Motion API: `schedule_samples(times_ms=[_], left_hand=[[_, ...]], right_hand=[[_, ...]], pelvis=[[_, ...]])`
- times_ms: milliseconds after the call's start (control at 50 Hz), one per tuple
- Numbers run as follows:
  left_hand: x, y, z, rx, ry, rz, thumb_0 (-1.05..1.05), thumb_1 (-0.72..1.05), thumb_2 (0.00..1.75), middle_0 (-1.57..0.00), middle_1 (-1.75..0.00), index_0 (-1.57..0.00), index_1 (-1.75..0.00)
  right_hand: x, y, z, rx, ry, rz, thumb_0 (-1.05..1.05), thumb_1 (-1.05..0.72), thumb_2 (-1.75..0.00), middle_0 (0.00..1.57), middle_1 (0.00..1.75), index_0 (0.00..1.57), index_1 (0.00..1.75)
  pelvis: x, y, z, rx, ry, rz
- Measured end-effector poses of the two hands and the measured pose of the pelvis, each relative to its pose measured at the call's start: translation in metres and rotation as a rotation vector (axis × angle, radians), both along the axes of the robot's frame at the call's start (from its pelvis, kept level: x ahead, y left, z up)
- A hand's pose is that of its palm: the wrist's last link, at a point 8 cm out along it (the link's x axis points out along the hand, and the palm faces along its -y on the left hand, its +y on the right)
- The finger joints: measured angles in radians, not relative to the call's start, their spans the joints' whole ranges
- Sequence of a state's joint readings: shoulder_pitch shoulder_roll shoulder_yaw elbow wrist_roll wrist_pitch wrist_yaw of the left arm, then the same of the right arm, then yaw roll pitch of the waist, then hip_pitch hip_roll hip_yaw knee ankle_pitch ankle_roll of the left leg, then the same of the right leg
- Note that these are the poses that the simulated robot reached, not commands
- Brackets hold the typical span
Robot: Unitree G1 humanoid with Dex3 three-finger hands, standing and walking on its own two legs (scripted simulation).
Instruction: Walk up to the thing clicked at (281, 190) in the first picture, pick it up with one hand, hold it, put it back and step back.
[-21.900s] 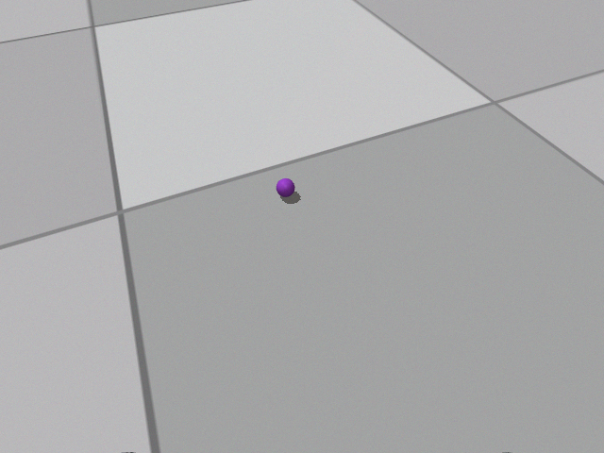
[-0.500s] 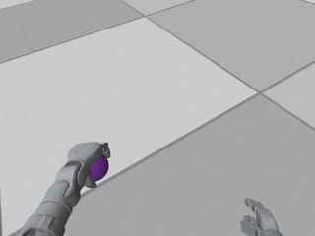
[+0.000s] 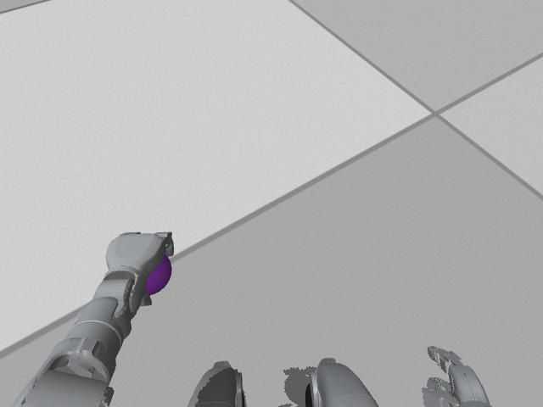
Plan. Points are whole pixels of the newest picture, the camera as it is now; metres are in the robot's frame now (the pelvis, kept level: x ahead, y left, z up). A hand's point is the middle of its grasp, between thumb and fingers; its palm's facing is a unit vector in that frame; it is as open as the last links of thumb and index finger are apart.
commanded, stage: crouch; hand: left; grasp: from above
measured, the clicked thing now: (146, 270) +0.34 +0.23 -0.11
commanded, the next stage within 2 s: lower in 1.60 s
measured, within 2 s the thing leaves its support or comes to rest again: neither
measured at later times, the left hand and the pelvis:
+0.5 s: hand (175, 289) +0.38 +0.24 -0.34, palm faces -0.46 +0.01 -0.89, open 10.8 cm; pelvis -0.04 +0.01 -0.21, yaw -2 degrees
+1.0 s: hand (182, 294) +0.40 +0.25 -0.47, palm faces -0.46 -0.01 -0.89, open 10.8 cm; pelvis -0.04 +0.01 -0.31, yaw -4 degrees
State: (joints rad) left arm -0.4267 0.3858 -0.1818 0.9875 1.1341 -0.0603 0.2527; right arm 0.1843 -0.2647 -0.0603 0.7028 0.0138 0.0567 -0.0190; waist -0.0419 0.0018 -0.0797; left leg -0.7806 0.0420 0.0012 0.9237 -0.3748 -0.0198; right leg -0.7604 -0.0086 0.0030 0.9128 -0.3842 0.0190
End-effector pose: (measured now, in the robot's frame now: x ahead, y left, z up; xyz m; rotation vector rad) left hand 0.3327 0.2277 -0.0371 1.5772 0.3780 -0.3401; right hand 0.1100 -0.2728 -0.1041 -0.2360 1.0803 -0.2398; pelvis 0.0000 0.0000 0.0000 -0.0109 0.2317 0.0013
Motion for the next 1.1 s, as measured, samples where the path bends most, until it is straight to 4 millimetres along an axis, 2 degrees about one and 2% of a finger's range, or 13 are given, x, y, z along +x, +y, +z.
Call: schedule_samples(times_ms=[180,280,380,500,600,700,900,1100], left_hand=[[0.027,0.002,-0.096,0.018,-0.016,-0.002,0.0,-0.14,0.71,-0.51,-0.83,-0.55,-0.83],[0.039,0.004,-0.145,0.018,-0.031,0.015,0.0,-0.14,0.72,-0.51,-0.84,-0.55,-0.84],[0.046,0.008,-0.192,0.021,-0.011,0.035,0.0,-0.15,0.75,-0.5,-0.85,-0.54,-0.85],[0.051,0.01,-0.247,-0.002,0.026,0.031,0.0,-0.16,0.77,-0.49,-0.85,-0.54,-0.86],[0.056,0.013,-0.288,-0.017,0.029,0.015,0.0,-0.17,0.79,-0.49,-0.86,-0.53,-0.87],[0.062,0.018,-0.321,-0.02,0.009,0.017,0.0,-0.18,0.81,-0.49,-0.87,-0.53,-0.87],[0.07,0.026,-0.362,-0.014,0.013,0.053,0.0,-0.18,0.81,-0.49,-0.87,-0.53,-0.87],[0.076,0.023,-0.39,-0.026,0.024,0.046,0.0,-0.17,0.8,-0.48,-0.87,-0.52,-0.88]], right_hand=[[-0.066,-0.009,-0.08,-0.058,0.137,-0.066,0.01,-0.91,-0.91,0.2,0.29,0.2,0.3],[-0.097,-0.001,-0.13,-0.055,0.208,-0.094,0.01,-0.91,-0.9,0.2,0.29,0.2,0.3],[-0.114,0.011,-0.176,-0.029,0.247,-0.098,0.01,-0.9,-0.9,0.21,0.29,0.2,0.3],[-0.117,0.02,-0.219,-0.006,0.261,-0.071,0.01,-0.9,-0.9,0.21,0.29,0.2,0.3],[-0.108,0.018,-0.248,-0.013,0.266,-0.027,0.01,-0.9,-0.9,0.21,0.3,0.2,0.3],[-0.096,0.011,-0.269,-0.03,0.269,0.017,0.01,-0.9,-0.9,0.21,0.3,0.2,0.3],[-0.084,0.001,-0.297,-0.042,0.278,0.06,0.01,-0.91,-0.91,0.21,0.29,0.2,0.3],[-0.103,0.0,-0.322,-0.034,0.31,0.054,0.01,-0.91,-0.91,0.21,0.29,0.2,0.3]], pelvis=[[-0.02,0.008,-0.079,-0.02,0.184,-0.003],[-0.029,0.011,-0.124,-0.026,0.26,-0.008],[-0.038,0.013,-0.164,-0.031,0.311,-0.009],[-0.044,0.013,-0.205,-0.04,0.361,-0.01],[-0.044,0.012,-0.236,-0.05,0.399,-0.01],[-0.043,0.01,-0.26,-0.058,0.42,-0.013],[-0.042,0.008,-0.292,-0.063,0.428,-0.022],[-0.048,0.007,-0.32,-0.066,0.405,-0.036]])
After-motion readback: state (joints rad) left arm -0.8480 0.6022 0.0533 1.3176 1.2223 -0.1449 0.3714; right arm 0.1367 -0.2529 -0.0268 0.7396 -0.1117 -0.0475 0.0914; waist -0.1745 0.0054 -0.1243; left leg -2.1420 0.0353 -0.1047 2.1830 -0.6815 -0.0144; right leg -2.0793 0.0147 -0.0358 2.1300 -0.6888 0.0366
